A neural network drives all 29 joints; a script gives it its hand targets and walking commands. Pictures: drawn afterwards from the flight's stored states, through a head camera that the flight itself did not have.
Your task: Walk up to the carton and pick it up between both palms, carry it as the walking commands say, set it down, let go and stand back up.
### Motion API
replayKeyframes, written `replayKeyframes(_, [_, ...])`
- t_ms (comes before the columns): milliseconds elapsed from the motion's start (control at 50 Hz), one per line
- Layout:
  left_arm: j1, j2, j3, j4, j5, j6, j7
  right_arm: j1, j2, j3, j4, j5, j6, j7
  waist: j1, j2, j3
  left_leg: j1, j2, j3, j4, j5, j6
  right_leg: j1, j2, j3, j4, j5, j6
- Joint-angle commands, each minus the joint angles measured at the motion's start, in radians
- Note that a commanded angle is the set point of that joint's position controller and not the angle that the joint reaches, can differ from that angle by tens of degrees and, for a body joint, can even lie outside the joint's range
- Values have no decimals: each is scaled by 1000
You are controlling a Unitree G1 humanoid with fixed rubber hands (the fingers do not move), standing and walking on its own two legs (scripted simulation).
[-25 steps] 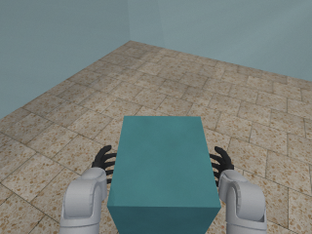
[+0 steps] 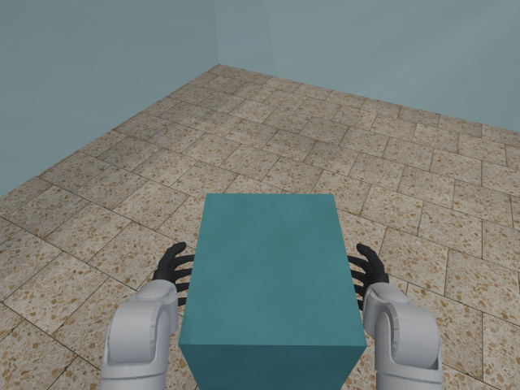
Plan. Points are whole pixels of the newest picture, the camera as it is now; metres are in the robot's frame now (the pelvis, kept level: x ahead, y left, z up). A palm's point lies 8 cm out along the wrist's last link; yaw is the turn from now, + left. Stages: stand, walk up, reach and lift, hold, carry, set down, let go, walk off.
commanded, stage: carry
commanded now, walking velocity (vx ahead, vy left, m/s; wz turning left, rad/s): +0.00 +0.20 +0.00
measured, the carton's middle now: (269, 297) +0.30 -0.01 +0.01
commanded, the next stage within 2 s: none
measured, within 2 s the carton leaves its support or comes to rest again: neither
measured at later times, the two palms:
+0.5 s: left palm (127, 317) +0.23 +0.19 +0.06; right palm (345, 311) +0.24 -0.11 +0.07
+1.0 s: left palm (53, 359) +0.17 +0.26 +0.06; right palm (295, 362) +0.18 -0.04 +0.07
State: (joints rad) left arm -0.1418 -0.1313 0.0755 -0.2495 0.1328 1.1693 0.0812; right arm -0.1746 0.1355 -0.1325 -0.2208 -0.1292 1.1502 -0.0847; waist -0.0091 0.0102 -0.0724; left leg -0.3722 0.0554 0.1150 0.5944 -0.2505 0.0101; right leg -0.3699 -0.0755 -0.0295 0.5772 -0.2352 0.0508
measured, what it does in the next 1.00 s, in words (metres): steps to the left: left foot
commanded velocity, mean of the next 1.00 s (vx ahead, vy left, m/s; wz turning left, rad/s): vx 0.00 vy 0.20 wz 0.00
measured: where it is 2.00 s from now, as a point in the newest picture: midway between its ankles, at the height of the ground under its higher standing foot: outside the picture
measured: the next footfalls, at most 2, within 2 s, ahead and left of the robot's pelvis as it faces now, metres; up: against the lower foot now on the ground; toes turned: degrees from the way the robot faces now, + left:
left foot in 0.82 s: +0.00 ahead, +0.20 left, +0.00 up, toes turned +6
right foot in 1.10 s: -0.07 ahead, +0.02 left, +0.00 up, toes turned -11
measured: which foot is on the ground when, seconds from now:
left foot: down 0.00-0.62, up 0.64-0.80, down 0.82-1.00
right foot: down 0.00-0.84, up 0.86-1.00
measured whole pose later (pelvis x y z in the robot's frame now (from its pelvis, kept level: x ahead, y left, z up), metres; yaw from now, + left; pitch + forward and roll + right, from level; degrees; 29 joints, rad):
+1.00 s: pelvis -0.09 +0.12 +0.00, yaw -2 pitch +3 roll -1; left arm -0.12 -0.13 0.07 -0.39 0.10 1.23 0.10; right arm -0.16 0.13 -0.10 -0.35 -0.10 1.20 -0.10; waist 0.00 0.00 0.00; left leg -0.44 0.04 0.13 0.65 -0.26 0.06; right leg -0.52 -0.08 -0.09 0.97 -0.52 0.05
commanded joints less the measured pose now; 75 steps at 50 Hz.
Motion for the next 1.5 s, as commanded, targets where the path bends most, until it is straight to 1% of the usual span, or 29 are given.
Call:
replayKeyframes(0, [-629, -958, -716, -244, -434, -23, -239, -570, 993, 771, -215, 458, 11, 256, 0, -61, -338, 133, 63, -80, -87, 46, 3, 79, -90, 69, -97, 97, -39])
replayKeyframes(20, [-620, -927, -724, -239, -433, -4, -229, -509, 987, 743, -164, 448, 32, 254, 3, 32, -287, 102, 54, -67, -100, 0, -5, 46, -100, 82, -99, 115, -41])
replayKeyframes(100, [-527, -899, -692, -226, -407, 26, -227, -505, 957, 776, -223, 455, 64, 241, 1, -118, -327, 120, 69, -55, -20, 133, -22, 66, -131, 68, -63, 184, -20])
replayKeyframes(220, [-523, -887, -693, -194, -407, 40, -229, -422, 935, 743, -140, 431, 79, 248, 11, 12, -307, 47, 101, -107, -86, 66, 20, 68, -92, 3, 39, 122, 1])
replayKeyframes(360, [-604, -898, -695, -277, -443, 26, -235, -491, 983, 773, -209, 448, 72, 246, 6, -152, -318, 32, 62, -90, -29, -18, 9, 53, -160, 77, -51, 132, -18])
replayKeyframes(440, [-552, -924, -728, -223, -439, 34, -227, -462, 933, 727, -197, 453, 66, 248, 6, 154, -309, 104, 162, -170, -121, 224, 78, -17, -40, -77, 140, 16, 16])
replayKeyframes(480, [-561, -897, -724, -281, -440, 33, -236, -419, 959, 730, -164, 428, 68, 245, 0, 239, -329, 136, 210, -230, -176, 151, 132, -66, -10, -89, 251, -257, 14])
replayKeyframes(500, [-563, -894, -729, -290, -453, 30, -238, -398, 946, 744, -203, 423, 60, 243, -5, 114, -338, 128, 202, -213, -149, 136, 145, -62, 2, -88, 272, -248, -1])
replayKeyframes(540, [-570, -888, -736, -260, -463, 37, -246, -410, 973, 727, -166, 409, 58, 237, 4, 239, -308, 36, 182, -189, -180, 40, 134, -39, -15, -68, 272, -207, -34])
replayKeyframes(560, [-585, -879, -728, -285, -459, 32, -246, -444, 970, 733, -195, 396, 55, 234, 15, 202, -321, 63, 144, -131, -110, 93, 107, 10, -12, -69, 87, -118, -30])
replayKeyframes(580, [-584, -876, -735, -295, -460, 29, -246, -450, 988, 744, -207, 411, 60, 236, 29, -14, -319, -47, 99, -84, -10, 41, 53, 131, -91, 24, -65, -36, -50])
replayKeyframes(620, [-562, -903, -721, -251, -457, 26, -235, -506, 946, 751, -241, 416, 66, 228, 22, -344, -284, -237, -22, -45, 318, -263, -27, 149, -446, 502, -248, 89, -210])
replayKeyframes(680, [-524, -903, -684, -256, -424, 25, -238, -459, 979, 761, -188, 442, 69, 242, 4, -221, -286, -189, 51, -166, 409, -205, -21, 123, -367, 269, -179, 156, -142])
replayKeyframes(740, [-550, -944, -681, -239, -423, 18, -235, -569, 979, 797, -258, 493, 57, 249, 16, -344, -325, -89, -46, -13, 205, -228, -52, 175, -246, 76, -60, 504, -103])
replayKeyframes(800, [-499, -909, -669, -247, -390, 21, -211, -479, 949, 786, -219, 487, 61, 254, 5, -264, -334, 83, -54, 7, -116, -32, -38, 143, -196, 38, 41, 388, -49])
replayKeyframes(820, [-464, -877, -668, -246, -374, 21, -207, -424, 948, 771, -189, 463, 62, 260, -4, -82, -373, 177, 82, -164, -212, 74, 3, 42, -124, -14, 115, 219, 3])
replayKeyframes(840, [-428, -851, -671, -237, -378, 32, -214, -405, 902, 759, -193, 463, 55, 254, -6, 299, -327, 203, 210, -317, -196, 304, 85, -127, 2, -134, 238, -225, 48])
replayKeyframes(860, [-543, -865, -689, -271, -398, 31, -217, -425, 939, 748, -169, 465, 53, 255, -8, 367, -345, 270, 276, -381, -171, 456, 152, -203, 2, -86, 387, -434, 41])
replayKeyframes(920, [-546, -939, -717, -239, -447, 14, -224, -478, 967, 755, -253, 467, 37, 257, -9, 108, -308, 246, 212, -267, -135, 380, 188, -261, -11, -32, 520, -336, -2])
replayKeyframes(1040, [-478, -881, -724, -276, -452, 22, -223, -333, 893, 714, -235, 399, 39, 234, 10, 196, -386, 221, 162, -155, -50, 369, 146, 67, 20, -100, -77, -75, -38])
replayKeyframes(1060, [-503, -896, -730, -282, -453, 26, -230, -413, 929, 746, -255, 416, 41, 228, 21, 67, -388, 96, 133, -140, 15, 343, 97, 243, -74, -16, -218, 34, -39])
replayKeyframes(1080, [-466, -874, -705, -230, -432, 29, -235, -367, 899, 729, -216, 388, 54, 235, 21, -138, -320, -142, 69, -112, 161, 129, 21, 331, -351, 327, -302, 130, -105])
replayKeyframes(1100, [-471, -896, -721, -214, -442, 26, -234, -387, 915, 730, -186, 390, 62, 242, 18, -309, -282, -308, -36, -88, 339, -262, -27, 348, -511, 488, -244, 430, -259])
replayKeyframes(1160, [-556, -925, -700, -290, -439, 15, -245, -522, 985, 802, -254, 454, 39, 244, 15, -101, -313, -301, -7, -181, 477, -176, -49, 356, -363, 225, -173, 398, -176])
replayKeyframes(1300, [-532, -862, -663, -290, -399, 15, -215, -441, 911, 777, -215, 460, 56, 247, 13, -342, -297, -12, -61, 40, -19, -105, -62, 239, -250, 21, -64, 482, -99])
replayKeyframes(1340, [-423, -863, -645, -186, -357, 28, -216, -469, 910, 770, -215, 466, 61, 253, 9, -208, -301, 190, -11, -30, -171, 80, -51, 107, -162, -48, 41, 360, -29])
replayKeyframes(1380, [-536, -868, -686, -252, -405, 38, -235, -438, 914, 746, -154, 457, 60, 258, -11, 280, -316, 240, 266, -361, -241, 356, 100, -113, 18, -153, 235, -383, 52])
replayKeyframes(1420, [-518, -892, -707, -221, -420, 34, -235, -371, 909, 710, -153, 431, 55, 266, -14, 257, -297, 185, 270, -355, -247, 273, 179, -184, -2, -37, 514, -437, 0])
replayKeyframes(1480, [-649, -962, -767, -271, -481, 24, -235, -506, 972, 723, -230, 442, 41, 259, 1, 203, -297, 225, 165, -163, -207, 212, 139, -191, -7, -59, 446, -287, -16])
